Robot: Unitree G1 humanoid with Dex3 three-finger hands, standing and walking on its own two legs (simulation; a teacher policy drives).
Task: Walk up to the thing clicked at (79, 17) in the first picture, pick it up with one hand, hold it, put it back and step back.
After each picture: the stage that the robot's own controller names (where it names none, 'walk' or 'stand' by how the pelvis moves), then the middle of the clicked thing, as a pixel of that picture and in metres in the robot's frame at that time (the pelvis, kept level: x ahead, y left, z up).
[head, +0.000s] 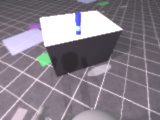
stand; (78, 24) +0.99 +0.18 +0.04
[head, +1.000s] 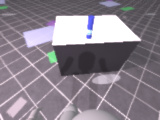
walk; (89, 28) +0.93 +0.09 +0.05
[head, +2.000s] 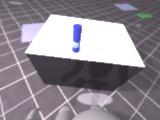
walk; (76, 40) +0.61 +0.16 +0.07
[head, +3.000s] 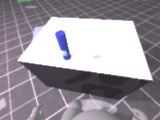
stand; (64, 47) +0.50 +0.23 +0.07
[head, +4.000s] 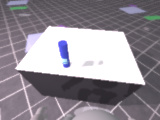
stand; (64, 55) +0.48 +0.22 +0.04
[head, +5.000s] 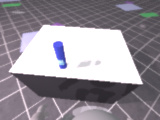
stand; (60, 56) +0.46 +0.23 +0.03
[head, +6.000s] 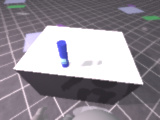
stand; (63, 55) +0.48 +0.22 +0.03
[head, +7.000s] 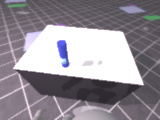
stand; (63, 55) +0.48 +0.22 +0.03
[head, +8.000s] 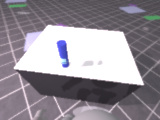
rise first; (63, 55) +0.48 +0.22 +0.03
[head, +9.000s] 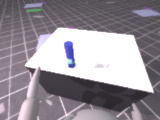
rise first; (70, 56) +0.49 +0.20 +0.04
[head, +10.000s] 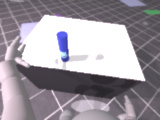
go down; (63, 48) +0.51 +0.18 +0.06
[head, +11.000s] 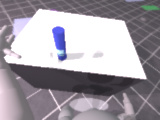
go down; (60, 46) +0.49 +0.19 +0.08
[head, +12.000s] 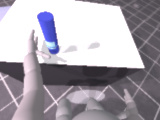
close in; (50, 37) +0.50 +0.20 +0.12
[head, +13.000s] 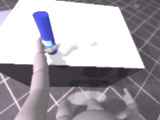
close; (47, 36) +0.51 +0.22 +0.12
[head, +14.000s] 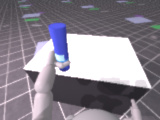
lift; (61, 50) +0.32 +0.17 +0.27
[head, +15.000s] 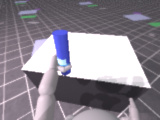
hold; (63, 55) +0.33 +0.16 +0.22
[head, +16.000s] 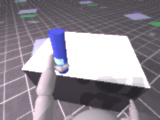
hold; (60, 54) +0.33 +0.18 +0.23
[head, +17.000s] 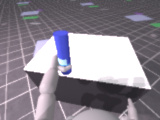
hold; (64, 55) +0.33 +0.16 +0.22
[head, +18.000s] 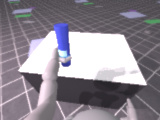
crouch; (64, 47) +0.40 +0.16 +0.22
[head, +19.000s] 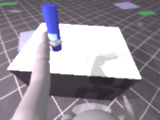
lower; (53, 31) +0.49 +0.21 +0.24
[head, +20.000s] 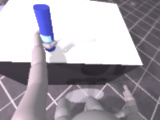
lower; (46, 32) +0.53 +0.21 +0.13
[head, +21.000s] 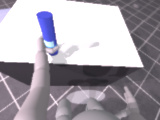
lower; (49, 37) +0.50 +0.20 +0.12
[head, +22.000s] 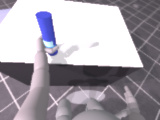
lower; (49, 37) +0.50 +0.21 +0.12
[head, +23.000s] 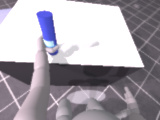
lower; (49, 36) +0.50 +0.20 +0.12
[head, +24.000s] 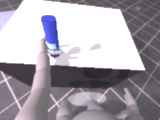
open; (52, 39) +0.49 +0.20 +0.12
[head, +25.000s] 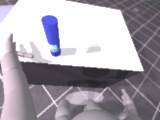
sink last; (53, 40) +0.48 +0.20 +0.11
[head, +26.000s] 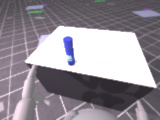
sink last; (69, 52) +0.50 +0.21 +0.09
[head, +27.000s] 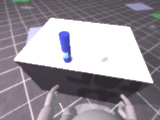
stand; (66, 49) +0.48 +0.20 +0.10
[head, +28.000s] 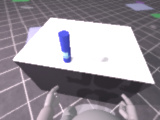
stand; (65, 49) +0.48 +0.20 +0.10
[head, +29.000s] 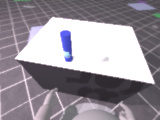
stand; (67, 48) +0.49 +0.19 +0.10
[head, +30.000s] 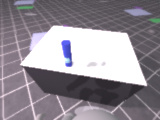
stand; (67, 55) +0.49 +0.20 +0.04
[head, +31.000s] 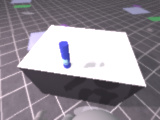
stand; (65, 56) +0.47 +0.21 +0.04
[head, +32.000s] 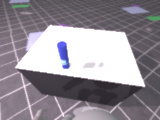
stand; (64, 56) +0.47 +0.22 +0.03
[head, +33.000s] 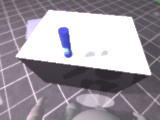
walk; (66, 44) +0.51 +0.20 +0.06
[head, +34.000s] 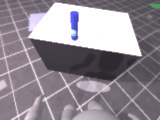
walk; (74, 27) +0.73 +0.18 +0.05
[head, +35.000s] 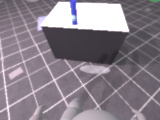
stand; (73, 13) +1.05 +0.29 +0.06
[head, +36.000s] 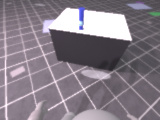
stand; (81, 19) +1.08 +0.18 +0.05
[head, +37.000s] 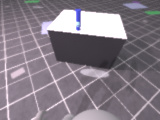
stand; (78, 20) +1.11 +0.20 +0.03
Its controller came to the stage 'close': yes
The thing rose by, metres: 0.20
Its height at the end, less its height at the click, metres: +0.00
